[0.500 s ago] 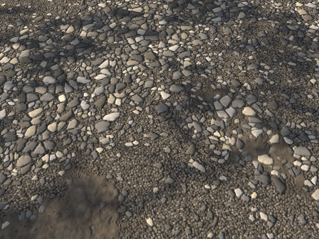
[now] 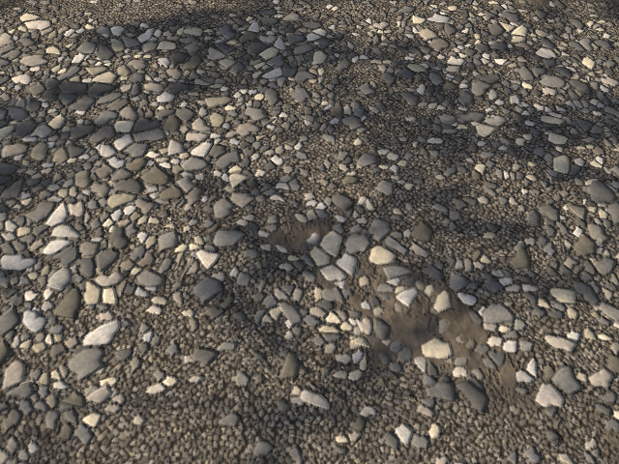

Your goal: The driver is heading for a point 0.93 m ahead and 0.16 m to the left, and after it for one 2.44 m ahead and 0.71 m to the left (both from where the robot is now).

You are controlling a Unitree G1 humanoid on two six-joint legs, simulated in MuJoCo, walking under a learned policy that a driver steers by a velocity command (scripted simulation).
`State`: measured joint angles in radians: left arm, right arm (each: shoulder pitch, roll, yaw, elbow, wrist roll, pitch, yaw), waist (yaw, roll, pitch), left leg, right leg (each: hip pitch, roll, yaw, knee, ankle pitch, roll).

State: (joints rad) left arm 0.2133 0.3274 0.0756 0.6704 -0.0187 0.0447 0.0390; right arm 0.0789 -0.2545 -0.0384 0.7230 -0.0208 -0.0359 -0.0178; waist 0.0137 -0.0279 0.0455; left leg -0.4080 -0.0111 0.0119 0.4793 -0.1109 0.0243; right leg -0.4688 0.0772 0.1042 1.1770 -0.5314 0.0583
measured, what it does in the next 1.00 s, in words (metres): steps on the spot: right foot, then left foot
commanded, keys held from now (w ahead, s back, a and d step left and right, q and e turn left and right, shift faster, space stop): no key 0.64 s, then w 0.18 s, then no key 0.18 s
